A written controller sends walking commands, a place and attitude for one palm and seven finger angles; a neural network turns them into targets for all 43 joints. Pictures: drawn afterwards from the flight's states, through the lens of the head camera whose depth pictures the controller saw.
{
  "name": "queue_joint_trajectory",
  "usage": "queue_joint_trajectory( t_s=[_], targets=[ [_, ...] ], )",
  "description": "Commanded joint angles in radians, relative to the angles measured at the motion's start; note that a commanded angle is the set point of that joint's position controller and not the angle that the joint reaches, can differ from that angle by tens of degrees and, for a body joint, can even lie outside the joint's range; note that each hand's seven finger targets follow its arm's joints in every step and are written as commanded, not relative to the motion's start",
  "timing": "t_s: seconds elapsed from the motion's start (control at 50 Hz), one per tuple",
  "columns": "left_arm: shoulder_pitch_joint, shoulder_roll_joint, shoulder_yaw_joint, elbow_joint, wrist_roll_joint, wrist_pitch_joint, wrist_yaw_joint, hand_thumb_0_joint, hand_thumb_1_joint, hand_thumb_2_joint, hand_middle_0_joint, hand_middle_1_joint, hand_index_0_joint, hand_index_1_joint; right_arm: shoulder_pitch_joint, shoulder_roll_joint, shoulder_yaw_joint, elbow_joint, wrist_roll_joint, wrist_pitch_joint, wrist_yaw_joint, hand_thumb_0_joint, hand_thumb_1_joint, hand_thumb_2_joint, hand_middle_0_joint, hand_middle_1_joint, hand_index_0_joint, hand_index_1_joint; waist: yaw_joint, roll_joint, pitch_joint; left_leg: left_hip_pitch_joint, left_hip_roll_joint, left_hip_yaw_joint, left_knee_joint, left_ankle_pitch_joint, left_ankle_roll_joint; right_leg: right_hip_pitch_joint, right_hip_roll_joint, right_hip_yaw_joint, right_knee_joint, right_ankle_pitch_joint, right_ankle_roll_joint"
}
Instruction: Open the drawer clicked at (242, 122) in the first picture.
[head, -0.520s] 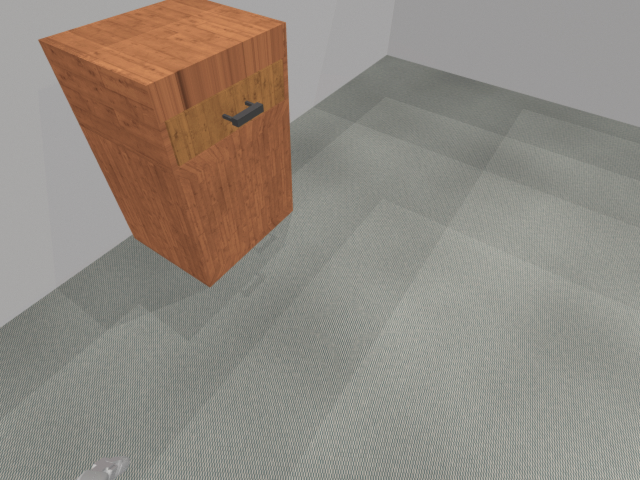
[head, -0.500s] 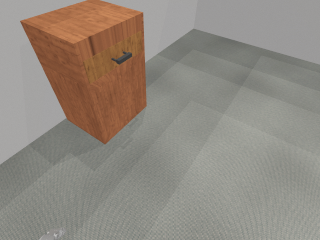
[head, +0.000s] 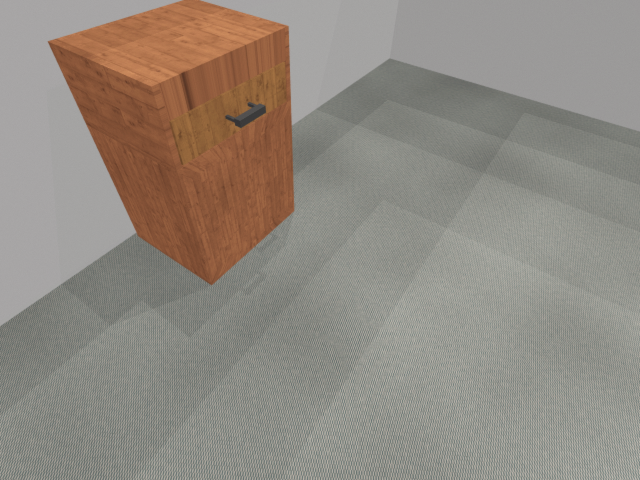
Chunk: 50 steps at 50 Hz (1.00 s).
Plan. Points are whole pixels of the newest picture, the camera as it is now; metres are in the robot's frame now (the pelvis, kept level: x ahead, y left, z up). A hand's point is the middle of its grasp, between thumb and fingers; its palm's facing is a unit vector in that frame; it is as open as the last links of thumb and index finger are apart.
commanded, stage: stand and wait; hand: left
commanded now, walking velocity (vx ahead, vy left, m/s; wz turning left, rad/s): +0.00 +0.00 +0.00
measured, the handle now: (245, 113) +1.13 +0.31 -0.14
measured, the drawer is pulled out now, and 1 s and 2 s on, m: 0.00 0.00 0.00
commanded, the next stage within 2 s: look at it before walking up in 0.44 s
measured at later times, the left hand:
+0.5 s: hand out of the picture +0.06 +0.24 -0.15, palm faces -0.03 -0.94 -0.33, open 7.4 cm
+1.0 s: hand out of the picture +0.08 +0.24 -0.15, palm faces -0.03 -0.94 -0.34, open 7.4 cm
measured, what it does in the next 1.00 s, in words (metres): stands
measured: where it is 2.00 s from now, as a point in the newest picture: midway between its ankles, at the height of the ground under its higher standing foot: outside the picture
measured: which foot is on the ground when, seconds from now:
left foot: down 0.00-1.00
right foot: down 0.00-1.00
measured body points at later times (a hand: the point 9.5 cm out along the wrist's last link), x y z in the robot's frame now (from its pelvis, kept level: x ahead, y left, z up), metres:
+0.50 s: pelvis -0.01 -0.01 +0.00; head -0.01 -0.01 +0.45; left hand +0.07 +0.29 -0.13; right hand +0.06 -0.30 -0.13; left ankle -0.01 +0.12 -0.74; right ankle +0.00 -0.12 -0.74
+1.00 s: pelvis +0.01 -0.01 +0.00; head +0.01 +0.00 +0.45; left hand +0.08 +0.29 -0.13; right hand +0.09 -0.30 -0.13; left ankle -0.01 +0.12 -0.74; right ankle +0.00 -0.12 -0.74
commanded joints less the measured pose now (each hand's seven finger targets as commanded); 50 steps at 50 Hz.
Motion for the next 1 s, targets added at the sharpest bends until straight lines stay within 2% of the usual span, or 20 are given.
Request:
queue_joint_trajectory(
  t_s=[0.0,0.1,0.2,0.4,0.52,0.62,0.78,0.98],
  targets=[
    [-0.070,0.202,0.045,-0.061,0.001,-0.033,0.009,0.000,0.900,0.900,-0.200,-0.300,-0.200,-0.300,-0.070,-0.205,-0.040,-0.061,0.002,-0.032,-0.008,0.000,-0.900,-0.900,0.200,0.300,0.200,0.300,-0.009,0.005,-0.051,-0.006,0.110,-0.093,-0.089,0.132,0.036,-0.009,-0.111,0.094,-0.088,0.128,-0.036],
    [-0.065,0.203,0.043,-0.045,0.000,-0.033,0.008,0.000,0.900,0.900,-0.200,-0.300,-0.200,-0.300,-0.063,-0.208,-0.037,-0.041,0.002,-0.032,-0.007,0.000,-0.900,-0.900,0.200,0.300,0.200,0.300,-0.006,0.017,-0.044,-0.011,0.109,-0.099,-0.101,0.100,0.034,-0.015,-0.110,0.102,-0.105,0.084,-0.037],
    [-0.067,0.205,0.043,-0.038,0.002,-0.034,0.008,0.000,0.900,0.900,-0.200,-0.300,-0.200,-0.300,-0.052,-0.205,-0.038,-0.029,0.003,-0.031,-0.005,0.000,-0.900,-0.900,0.200,0.300,0.200,0.300,-0.007,0.001,-0.033,-0.019,0.109,-0.098,-0.108,0.077,0.031,-0.026,-0.113,0.108,-0.123,0.046,-0.037],
    [-0.069,0.204,0.043,-0.032,0.003,-0.034,0.007,0.000,0.900,0.900,-0.200,-0.300,-0.200,-0.300,-0.045,-0.205,-0.036,-0.018,0.002,-0.031,-0.004,0.000,-0.900,-0.900,0.200,0.300,0.200,0.300,-0.009,0.007,-0.028,-0.023,0.109,-0.102,-0.114,0.067,0.029,-0.040,-0.110,0.117,-0.132,0.019,-0.038],
    [-0.068,0.202,0.043,-0.032,0.002,-0.039,0.008,0.000,0.900,0.900,-0.200,-0.300,-0.200,-0.300,-0.044,-0.203,-0.036,-0.014,0.003,-0.033,-0.005,0.000,-0.900,-0.900,0.200,0.300,0.200,0.300,-0.010,-0.005,-0.061,0.000,0.115,-0.095,-0.101,0.125,0.027,-0.017,-0.114,0.111,-0.121,0.102,-0.038],
    [-0.066,0.199,0.042,-0.030,0.002,-0.038,0.008,0.000,0.900,0.900,-0.200,-0.300,-0.200,-0.300,-0.052,-0.205,-0.036,-0.014,0.003,-0.034,-0.005,0.000,-0.900,-0.900,0.200,0.300,0.200,0.300,-0.007,0.017,-0.059,0.007,0.117,-0.095,-0.105,0.147,0.026,-0.010,-0.112,0.106,-0.113,0.138,-0.037],
    [-0.067,0.202,0.044,-0.029,0.002,-0.040,0.010,0.000,0.900,0.900,-0.200,-0.300,-0.200,-0.300,-0.058,-0.206,-0.036,-0.014,0.005,-0.036,-0.008,0.000,-0.900,-0.900,0.200,0.300,0.200,0.300,-0.008,0.012,-0.085,0.030,0.124,-0.088,-0.099,0.210,0.027,0.020,-0.116,0.095,-0.101,0.219,-0.036],
    [-0.068,0.204,0.044,-0.027,0.003,-0.040,0.010,0.000,0.900,0.900,-0.200,-0.300,-0.200,-0.300,-0.071,-0.208,-0.036,-0.018,0.005,-0.033,-0.008,0.000,-0.900,-0.900,0.200,0.300,0.200,0.300,-0.007,0.008,-0.062,0.039,0.124,-0.085,-0.109,0.214,0.026,0.015,-0.115,0.097,-0.112,0.231,-0.034]
  ],
)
